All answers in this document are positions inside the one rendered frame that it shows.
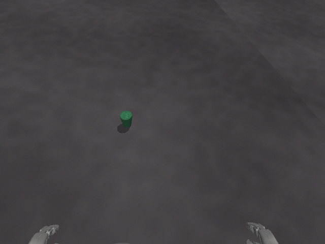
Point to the left robot hand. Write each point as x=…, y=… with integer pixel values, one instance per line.
x=44, y=234

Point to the cup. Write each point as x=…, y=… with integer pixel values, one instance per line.
x=126, y=118

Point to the right robot hand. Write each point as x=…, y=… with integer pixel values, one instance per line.
x=265, y=235

